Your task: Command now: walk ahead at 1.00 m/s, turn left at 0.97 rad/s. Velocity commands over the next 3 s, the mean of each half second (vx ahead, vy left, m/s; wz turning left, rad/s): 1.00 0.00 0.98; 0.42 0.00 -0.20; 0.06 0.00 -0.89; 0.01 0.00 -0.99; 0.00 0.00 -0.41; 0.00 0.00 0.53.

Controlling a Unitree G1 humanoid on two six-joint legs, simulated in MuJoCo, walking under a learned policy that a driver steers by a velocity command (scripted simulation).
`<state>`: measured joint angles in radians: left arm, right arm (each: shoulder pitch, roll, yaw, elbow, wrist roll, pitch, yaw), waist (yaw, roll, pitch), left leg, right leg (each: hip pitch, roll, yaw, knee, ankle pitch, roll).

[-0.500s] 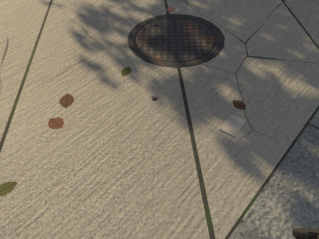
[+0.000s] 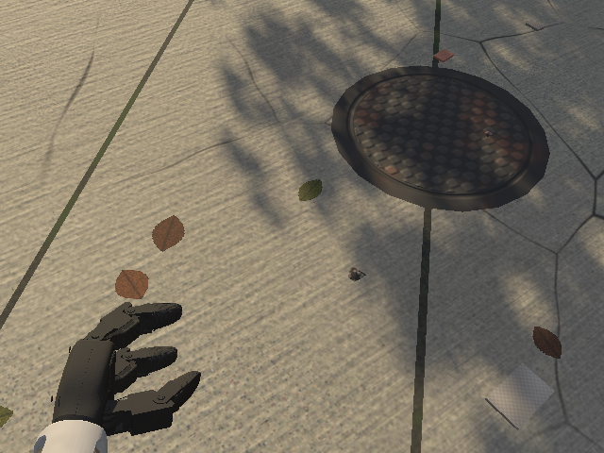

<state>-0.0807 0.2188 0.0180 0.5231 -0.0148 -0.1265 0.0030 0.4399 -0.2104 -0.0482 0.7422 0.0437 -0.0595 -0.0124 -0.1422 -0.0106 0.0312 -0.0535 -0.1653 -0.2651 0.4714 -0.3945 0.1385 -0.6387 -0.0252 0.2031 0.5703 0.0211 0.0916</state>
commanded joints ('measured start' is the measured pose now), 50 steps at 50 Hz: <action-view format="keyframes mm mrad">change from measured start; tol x64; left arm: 1 -66 137 67 -76 -34 -26 -4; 50 343 195 81 132 2 129 -67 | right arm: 1 -26 -149 -54 -43 9 -1 -12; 50 -368 -213 -53 -77 -13 54 -34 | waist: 1 62 124 -9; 50 181 101 -77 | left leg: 1 -184 152 -223 -67 166 64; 7 -881 169 109 1038 -3 -73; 22 -763 284 322 432 456 -57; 30 649 603 -445 60 797 353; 37 -247 425 200 -230 826 134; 50 16 438 475 73 922 -3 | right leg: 1 319 63 -74 -110 9 -4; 6 1150 -401 819 -285 -1007 -301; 27 651 -236 -383 97 1169 -155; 30 25 74 -12 1069 -640 -113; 50 190 -6 -315 94 -178 -130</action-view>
